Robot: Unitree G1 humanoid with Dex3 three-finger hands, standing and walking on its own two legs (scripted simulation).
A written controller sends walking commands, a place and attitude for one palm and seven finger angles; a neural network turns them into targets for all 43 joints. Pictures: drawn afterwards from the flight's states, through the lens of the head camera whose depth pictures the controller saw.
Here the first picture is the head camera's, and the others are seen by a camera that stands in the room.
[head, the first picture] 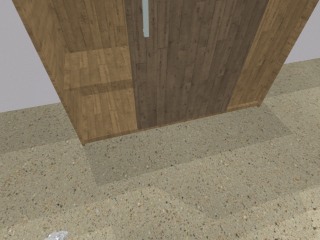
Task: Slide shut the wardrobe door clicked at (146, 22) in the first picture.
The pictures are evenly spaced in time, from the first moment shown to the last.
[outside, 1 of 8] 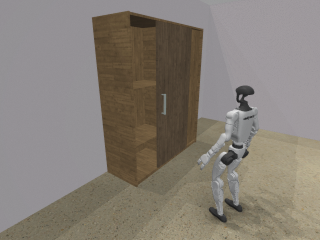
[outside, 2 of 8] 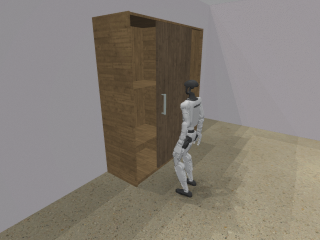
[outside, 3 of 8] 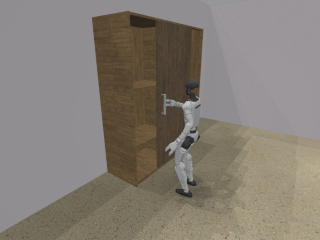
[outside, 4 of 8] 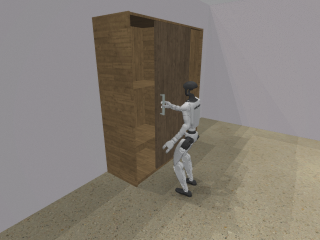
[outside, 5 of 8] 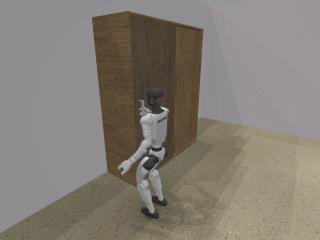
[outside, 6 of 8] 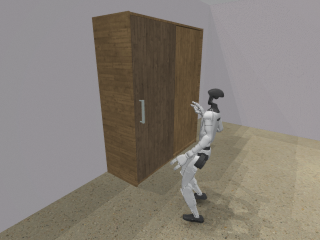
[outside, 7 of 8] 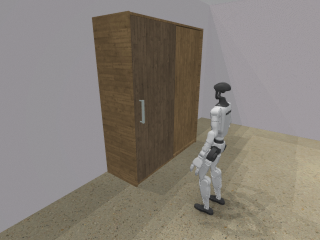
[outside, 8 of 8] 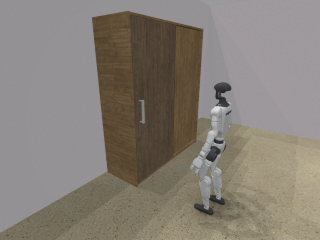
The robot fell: no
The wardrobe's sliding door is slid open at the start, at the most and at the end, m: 0.41 0.41 0.00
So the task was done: yes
